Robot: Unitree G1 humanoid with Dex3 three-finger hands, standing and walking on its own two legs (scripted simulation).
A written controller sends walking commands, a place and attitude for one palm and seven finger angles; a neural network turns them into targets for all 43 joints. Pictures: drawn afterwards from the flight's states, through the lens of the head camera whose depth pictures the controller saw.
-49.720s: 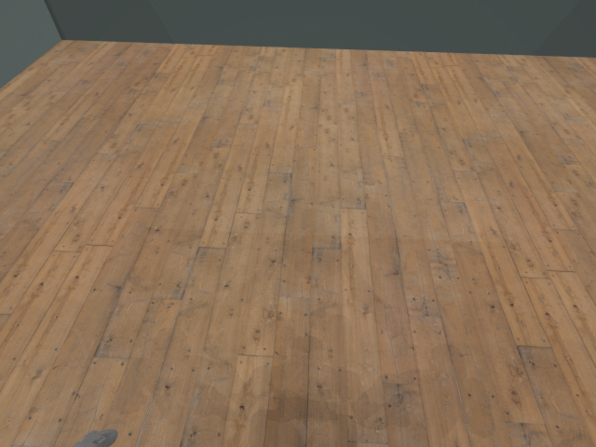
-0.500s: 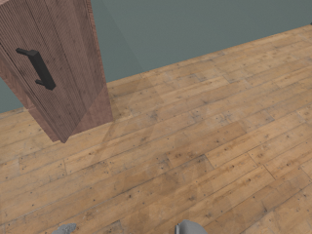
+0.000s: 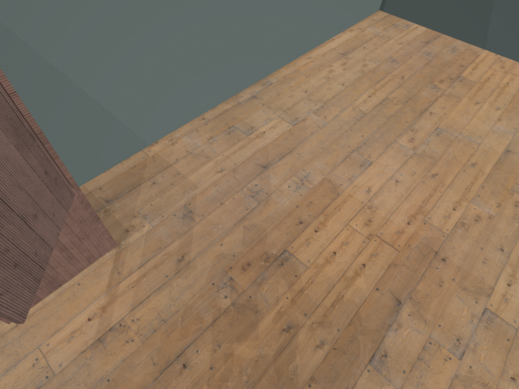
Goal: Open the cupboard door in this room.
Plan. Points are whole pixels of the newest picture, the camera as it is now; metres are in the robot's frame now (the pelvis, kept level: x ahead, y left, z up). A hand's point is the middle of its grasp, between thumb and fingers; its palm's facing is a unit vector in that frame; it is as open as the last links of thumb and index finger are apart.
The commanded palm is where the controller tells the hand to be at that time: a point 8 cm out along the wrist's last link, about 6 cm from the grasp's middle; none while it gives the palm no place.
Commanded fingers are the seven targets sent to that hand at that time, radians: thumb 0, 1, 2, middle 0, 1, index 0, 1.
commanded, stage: walk to a spot facing it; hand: left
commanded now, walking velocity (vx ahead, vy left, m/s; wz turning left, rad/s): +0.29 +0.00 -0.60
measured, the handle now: out of the picture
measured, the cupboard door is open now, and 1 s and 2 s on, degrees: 45 45 45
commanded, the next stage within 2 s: turn to face it in 1.32 s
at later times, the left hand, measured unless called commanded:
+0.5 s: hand (243, 274) +0.35 +0.05 -0.16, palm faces -0.33 -0.92 -0.22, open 7.4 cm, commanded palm none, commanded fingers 0.00 0.90 0.90 -0.20 -0.30 -0.20 -0.30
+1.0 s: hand (247, 264) +0.38 +0.05 -0.18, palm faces -0.33 -0.93 -0.15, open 7.4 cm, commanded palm none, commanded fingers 0.00 0.90 0.90 -0.20 -0.30 -0.20 -0.30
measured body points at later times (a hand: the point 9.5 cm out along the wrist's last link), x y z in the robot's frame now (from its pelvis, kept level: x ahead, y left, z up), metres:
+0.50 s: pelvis +0.15 -0.08 -0.01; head +0.21 -0.11 +0.43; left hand +0.37 +0.10 -0.14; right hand +0.00 -0.28 -0.16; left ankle +0.07 +0.10 -0.64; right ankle +0.18 -0.15 -0.73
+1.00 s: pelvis +0.39 -0.14 -0.01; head +0.43 -0.14 +0.44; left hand +0.40 +0.10 -0.17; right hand +0.45 -0.41 -0.12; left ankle +0.49 -0.08 -0.73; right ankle +0.21 -0.16 -0.67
